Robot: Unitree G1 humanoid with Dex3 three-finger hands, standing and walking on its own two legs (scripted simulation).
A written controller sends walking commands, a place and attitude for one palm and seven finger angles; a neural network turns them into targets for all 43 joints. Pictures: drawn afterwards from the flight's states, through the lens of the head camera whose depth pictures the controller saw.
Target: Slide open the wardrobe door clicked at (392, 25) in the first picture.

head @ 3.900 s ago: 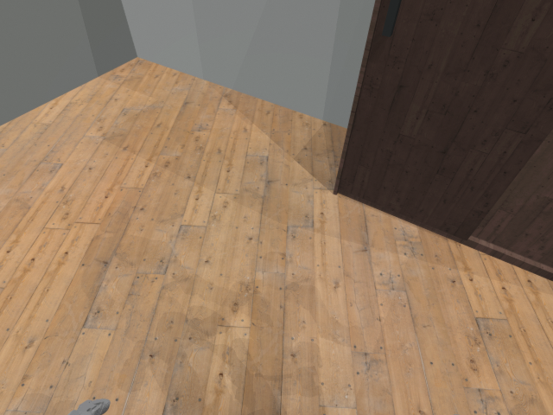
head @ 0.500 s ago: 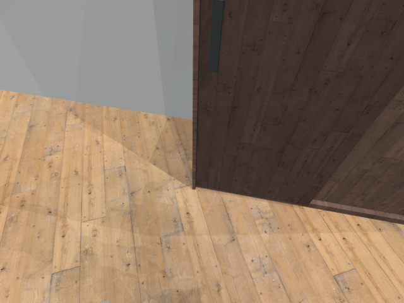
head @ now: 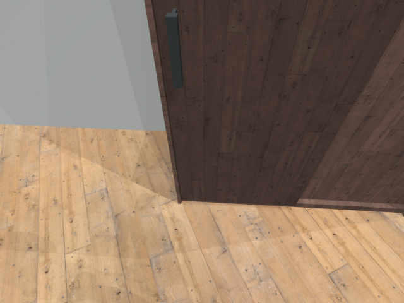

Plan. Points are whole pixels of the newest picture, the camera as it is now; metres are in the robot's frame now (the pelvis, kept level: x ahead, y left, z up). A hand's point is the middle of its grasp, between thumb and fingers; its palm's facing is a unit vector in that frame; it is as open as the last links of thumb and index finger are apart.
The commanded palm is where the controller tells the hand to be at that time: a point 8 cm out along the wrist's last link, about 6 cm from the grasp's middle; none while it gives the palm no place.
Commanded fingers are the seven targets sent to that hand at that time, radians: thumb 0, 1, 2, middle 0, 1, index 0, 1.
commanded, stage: take the last steps up to it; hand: left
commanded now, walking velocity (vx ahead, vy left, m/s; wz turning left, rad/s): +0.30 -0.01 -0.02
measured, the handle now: (176, 50) +0.71 +0.10 +0.15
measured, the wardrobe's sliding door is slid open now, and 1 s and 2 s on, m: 0.00 0.00 0.00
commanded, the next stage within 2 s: come to a stop and stand still in 0.44 s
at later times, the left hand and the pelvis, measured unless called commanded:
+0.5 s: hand (123, 280) +0.20 +0.20 -0.17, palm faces +0.02 -0.98 -0.19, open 7.4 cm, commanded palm none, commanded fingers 0.00 0.90 0.90 -0.20 -0.30 -0.20 -0.30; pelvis +0.16 +0.02 +0.01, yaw -2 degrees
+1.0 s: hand (129, 246) +0.29 +0.21 -0.18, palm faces +0.05 -0.97 -0.23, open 7.4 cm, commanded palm none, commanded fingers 0.00 0.90 0.90 -0.20 -0.30 -0.20 -0.30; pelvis +0.21 +0.02 -0.01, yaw +0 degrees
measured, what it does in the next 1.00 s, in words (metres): walks ahead: left foot, then right foot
